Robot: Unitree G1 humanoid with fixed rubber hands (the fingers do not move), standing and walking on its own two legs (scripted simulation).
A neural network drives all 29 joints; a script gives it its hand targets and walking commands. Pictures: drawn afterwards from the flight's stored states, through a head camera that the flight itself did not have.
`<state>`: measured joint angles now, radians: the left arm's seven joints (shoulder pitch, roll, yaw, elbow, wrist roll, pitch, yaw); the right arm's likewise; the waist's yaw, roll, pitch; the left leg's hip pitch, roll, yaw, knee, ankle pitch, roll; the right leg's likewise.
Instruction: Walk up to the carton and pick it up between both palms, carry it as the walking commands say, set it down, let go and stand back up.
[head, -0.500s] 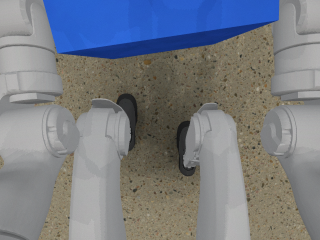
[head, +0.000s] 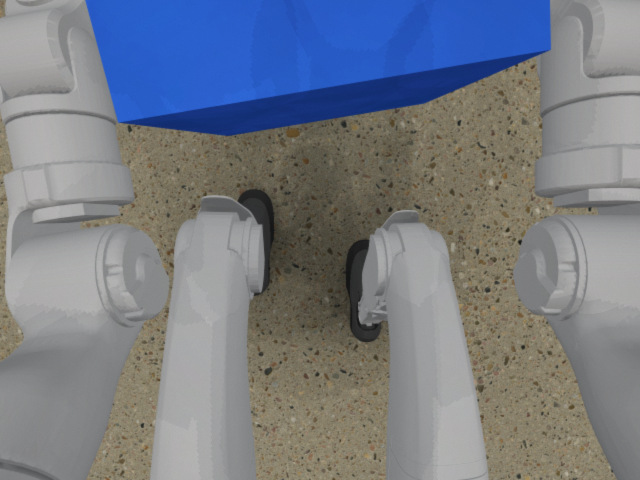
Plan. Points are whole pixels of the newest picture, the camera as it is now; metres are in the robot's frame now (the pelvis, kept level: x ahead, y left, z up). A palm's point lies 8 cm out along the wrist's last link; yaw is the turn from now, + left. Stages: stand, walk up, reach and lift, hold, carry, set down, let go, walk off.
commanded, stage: reach and lift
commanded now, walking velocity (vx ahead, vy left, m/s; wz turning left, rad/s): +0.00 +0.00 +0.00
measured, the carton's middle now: out of the picture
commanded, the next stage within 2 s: none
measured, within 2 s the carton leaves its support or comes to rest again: neither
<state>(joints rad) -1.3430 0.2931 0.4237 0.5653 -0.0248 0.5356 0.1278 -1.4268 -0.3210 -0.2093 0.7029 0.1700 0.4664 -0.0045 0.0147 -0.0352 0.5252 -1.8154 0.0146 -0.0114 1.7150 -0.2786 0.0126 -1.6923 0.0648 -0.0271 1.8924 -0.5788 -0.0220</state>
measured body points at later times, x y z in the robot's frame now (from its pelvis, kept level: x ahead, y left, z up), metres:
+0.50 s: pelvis +0.00 +0.00 +0.06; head +0.31 +0.02 +0.38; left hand +0.53 +0.23 -0.01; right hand +0.56 -0.14 +0.00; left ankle +0.21 +0.12 -0.45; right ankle +0.12 -0.10 -0.45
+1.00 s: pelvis +0.01 +0.00 +0.12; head +0.28 +0.02 +0.46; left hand +0.50 +0.22 +0.05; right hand +0.53 -0.15 +0.07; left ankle +0.21 +0.12 -0.45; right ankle +0.12 -0.10 -0.45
